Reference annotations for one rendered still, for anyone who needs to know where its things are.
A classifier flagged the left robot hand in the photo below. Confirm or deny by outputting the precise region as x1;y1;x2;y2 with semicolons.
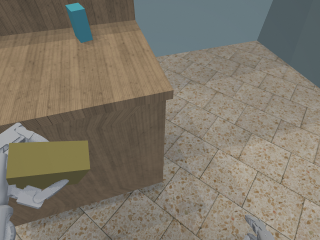
0;122;69;209

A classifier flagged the sponge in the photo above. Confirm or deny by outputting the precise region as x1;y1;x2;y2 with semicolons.
6;140;90;190

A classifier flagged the left robot forearm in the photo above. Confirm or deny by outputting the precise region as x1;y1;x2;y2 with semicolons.
0;205;16;240

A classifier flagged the right robot hand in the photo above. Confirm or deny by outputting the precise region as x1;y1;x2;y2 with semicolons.
243;214;275;240

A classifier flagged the table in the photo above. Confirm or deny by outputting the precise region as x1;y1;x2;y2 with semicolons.
0;0;174;227

